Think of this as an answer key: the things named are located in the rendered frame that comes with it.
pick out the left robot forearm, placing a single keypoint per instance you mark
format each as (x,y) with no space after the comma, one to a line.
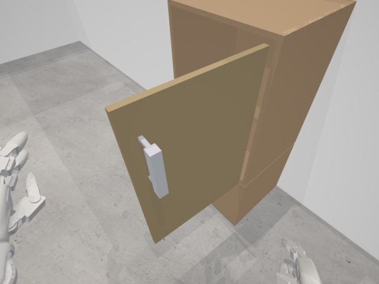
(8,272)

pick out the right robot hand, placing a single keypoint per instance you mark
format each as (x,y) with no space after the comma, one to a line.
(301,272)

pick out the left robot hand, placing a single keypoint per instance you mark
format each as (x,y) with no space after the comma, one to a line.
(12,159)

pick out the handle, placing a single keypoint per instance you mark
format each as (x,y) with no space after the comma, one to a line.
(156,167)

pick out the cupboard door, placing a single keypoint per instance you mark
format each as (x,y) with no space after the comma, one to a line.
(201,121)

